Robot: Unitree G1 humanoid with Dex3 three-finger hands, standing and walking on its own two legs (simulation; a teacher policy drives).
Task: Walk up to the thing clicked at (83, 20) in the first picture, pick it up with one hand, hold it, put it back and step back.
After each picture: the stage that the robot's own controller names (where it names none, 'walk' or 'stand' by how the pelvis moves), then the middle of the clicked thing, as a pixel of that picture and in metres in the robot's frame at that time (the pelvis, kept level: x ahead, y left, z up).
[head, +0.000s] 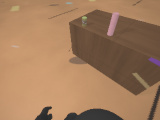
stand; (84, 21) +1.22 +0.16 -0.01
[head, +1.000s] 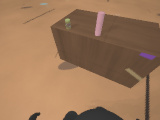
walk; (68, 24) +1.08 +0.32 +0.00
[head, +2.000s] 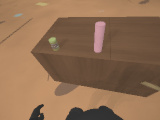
walk; (54, 44) +0.63 +0.36 +0.02
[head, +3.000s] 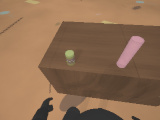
stand; (70, 58) +0.45 +0.19 +0.02
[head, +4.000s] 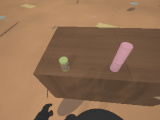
stand; (64, 64) +0.42 +0.22 -0.01
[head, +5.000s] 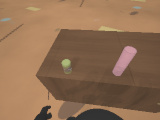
stand; (67, 66) +0.41 +0.21 -0.02
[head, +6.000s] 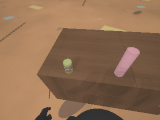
stand; (68, 66) +0.41 +0.20 -0.02
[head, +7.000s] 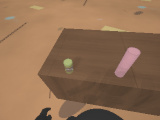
stand; (68, 66) +0.41 +0.20 -0.02
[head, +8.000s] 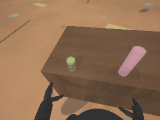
rise first; (71, 64) +0.42 +0.18 -0.01
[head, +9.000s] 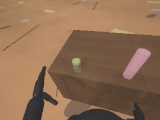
go down; (76, 65) +0.43 +0.16 -0.01
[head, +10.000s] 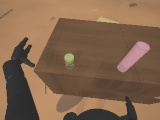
go down; (69, 61) +0.42 +0.15 +0.00
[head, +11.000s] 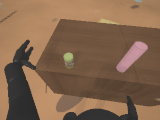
approach; (68, 61) +0.43 +0.15 +0.01
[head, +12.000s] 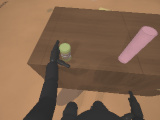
close; (65, 52) +0.45 +0.16 +0.06
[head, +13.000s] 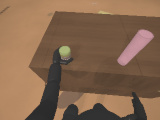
lift; (65, 55) +0.43 +0.16 +0.07
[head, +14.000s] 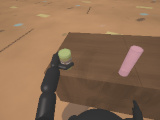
lift; (66, 59) +0.33 +0.17 +0.18
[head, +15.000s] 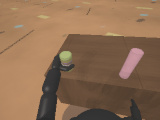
hold; (66, 61) +0.33 +0.16 +0.17
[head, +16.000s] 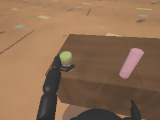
hold; (67, 62) +0.33 +0.16 +0.17
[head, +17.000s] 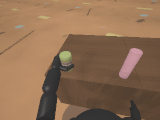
hold; (66, 61) +0.33 +0.17 +0.17
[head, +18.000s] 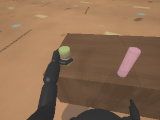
crouch; (65, 56) +0.37 +0.18 +0.17
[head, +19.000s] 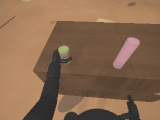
lower; (64, 55) +0.43 +0.17 +0.08
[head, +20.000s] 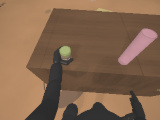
lower; (66, 55) +0.43 +0.15 +0.05
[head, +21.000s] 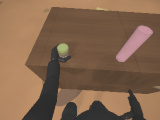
lower; (63, 53) +0.45 +0.16 +0.05
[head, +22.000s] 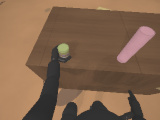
lower; (64, 53) +0.45 +0.16 +0.05
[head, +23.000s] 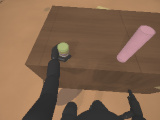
rest; (64, 52) +0.45 +0.16 +0.05
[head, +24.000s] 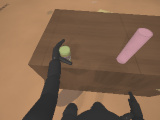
withdraw; (65, 55) +0.44 +0.16 +0.05
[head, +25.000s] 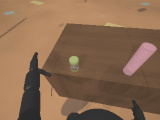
sink last; (74, 64) +0.41 +0.15 +0.02
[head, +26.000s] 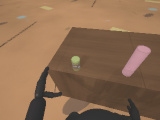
stand; (76, 63) +0.43 +0.16 +0.00
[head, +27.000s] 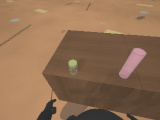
stand; (73, 67) +0.41 +0.16 +0.00
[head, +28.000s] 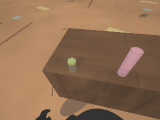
stand; (72, 65) +0.43 +0.17 -0.02
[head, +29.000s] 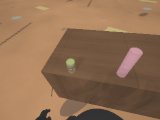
stand; (71, 66) +0.42 +0.18 -0.02
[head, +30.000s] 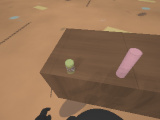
stand; (70, 66) +0.41 +0.19 -0.02
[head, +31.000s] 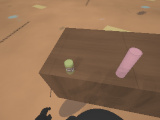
stand; (69, 67) +0.40 +0.19 -0.02
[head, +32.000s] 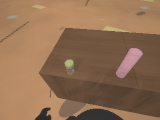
stand; (69, 67) +0.40 +0.18 -0.02
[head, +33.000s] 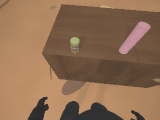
walk; (74, 45) +0.53 +0.15 +0.00
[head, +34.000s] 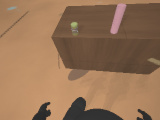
walk; (74, 29) +0.81 +0.24 +0.01
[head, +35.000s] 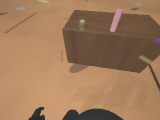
stand; (82, 25) +1.07 +0.18 +0.00
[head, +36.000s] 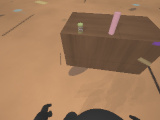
stand; (80, 28) +1.02 +0.18 -0.02
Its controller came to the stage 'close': yes
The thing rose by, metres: 0.19
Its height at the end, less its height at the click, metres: +0.00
